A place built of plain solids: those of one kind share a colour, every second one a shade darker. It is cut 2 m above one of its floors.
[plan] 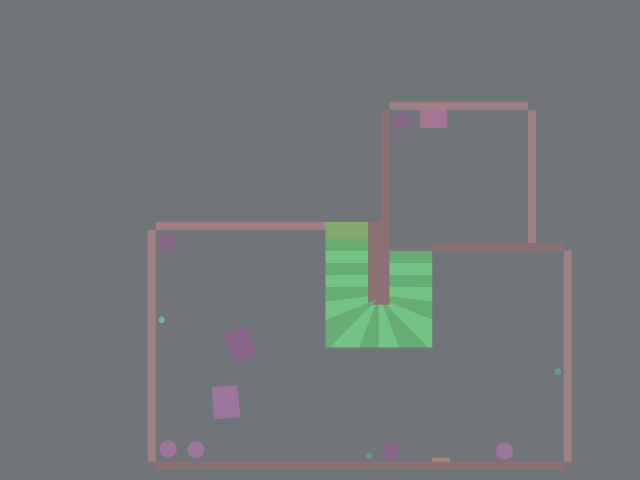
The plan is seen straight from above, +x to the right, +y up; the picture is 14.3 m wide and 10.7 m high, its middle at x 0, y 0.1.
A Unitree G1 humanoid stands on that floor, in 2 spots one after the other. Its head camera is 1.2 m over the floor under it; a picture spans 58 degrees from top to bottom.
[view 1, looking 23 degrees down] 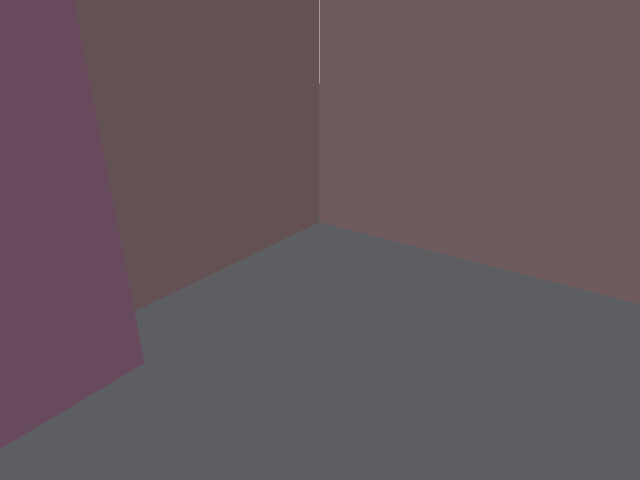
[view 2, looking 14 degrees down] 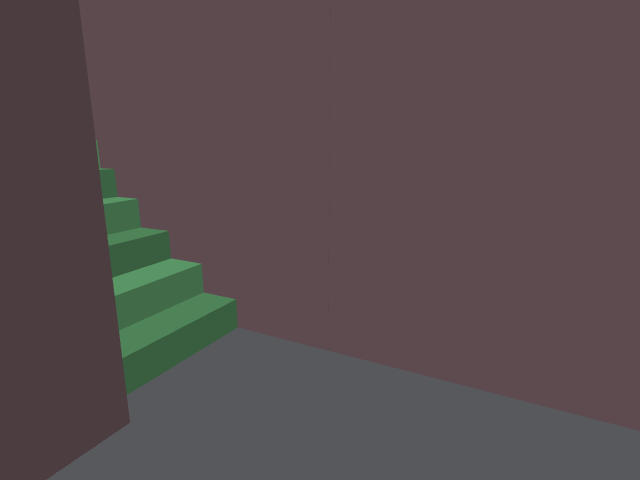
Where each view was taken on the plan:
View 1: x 2.06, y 1.12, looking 36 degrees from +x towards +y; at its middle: ground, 3.07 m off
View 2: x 3.54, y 1.50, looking -152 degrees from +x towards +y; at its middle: wall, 2.32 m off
